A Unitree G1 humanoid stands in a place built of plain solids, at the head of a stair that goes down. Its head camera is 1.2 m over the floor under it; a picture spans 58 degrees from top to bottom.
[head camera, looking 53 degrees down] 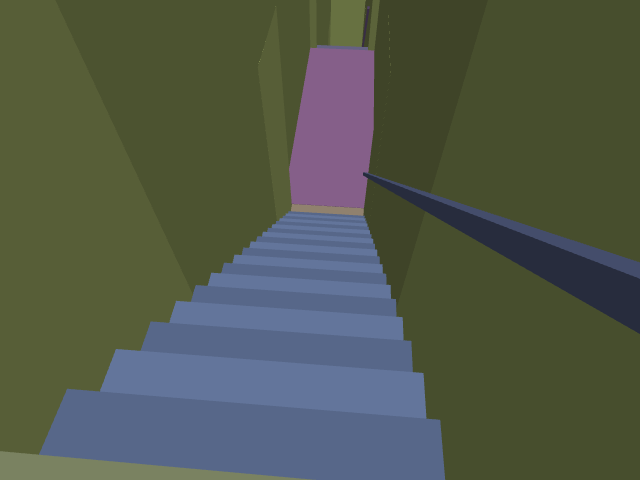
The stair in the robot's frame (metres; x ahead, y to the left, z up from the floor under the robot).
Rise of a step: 0.21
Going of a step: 0.22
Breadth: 1.20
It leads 5 degrees to the right of straight ahead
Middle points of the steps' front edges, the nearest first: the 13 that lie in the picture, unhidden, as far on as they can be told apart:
0.41 0.22 -0.21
0.64 0.20 -0.42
0.86 0.19 -0.63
1.08 0.17 -0.84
1.31 0.15 -1.05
1.53 0.13 -1.26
1.75 0.11 -1.47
1.98 0.10 -1.68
2.20 0.08 -1.89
2.43 0.06 -2.10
2.65 0.04 -2.31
2.87 0.02 -2.52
3.10 0.01 -2.73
